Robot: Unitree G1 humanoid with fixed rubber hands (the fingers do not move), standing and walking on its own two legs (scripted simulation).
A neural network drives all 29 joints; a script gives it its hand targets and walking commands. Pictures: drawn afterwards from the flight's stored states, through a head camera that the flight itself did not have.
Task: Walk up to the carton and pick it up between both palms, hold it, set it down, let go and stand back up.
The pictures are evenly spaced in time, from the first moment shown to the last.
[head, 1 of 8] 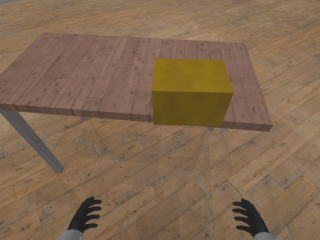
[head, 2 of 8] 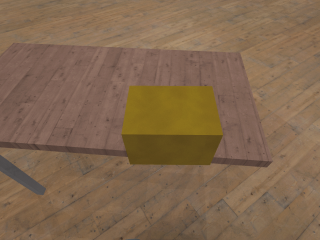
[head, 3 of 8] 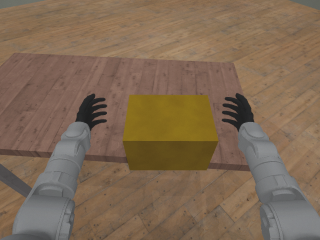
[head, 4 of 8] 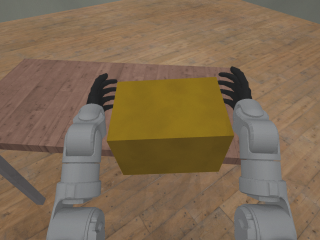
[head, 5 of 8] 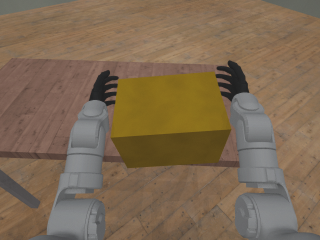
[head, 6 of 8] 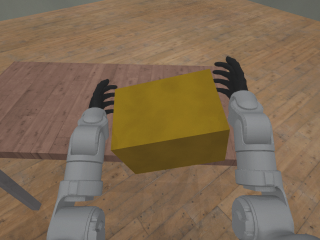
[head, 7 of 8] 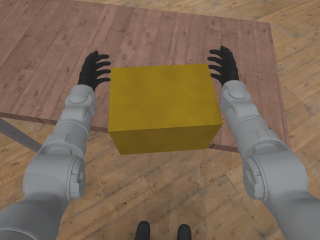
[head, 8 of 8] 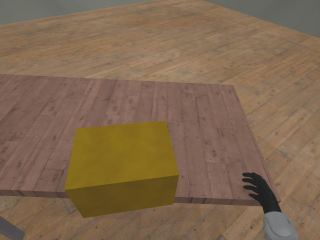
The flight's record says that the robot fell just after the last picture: no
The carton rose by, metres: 0.15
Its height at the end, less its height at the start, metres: +0.00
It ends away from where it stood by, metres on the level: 0.13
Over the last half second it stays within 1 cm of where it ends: yes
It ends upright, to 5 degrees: yes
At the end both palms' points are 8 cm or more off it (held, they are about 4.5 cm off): yes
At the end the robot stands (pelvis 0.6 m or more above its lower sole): yes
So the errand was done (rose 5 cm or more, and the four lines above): yes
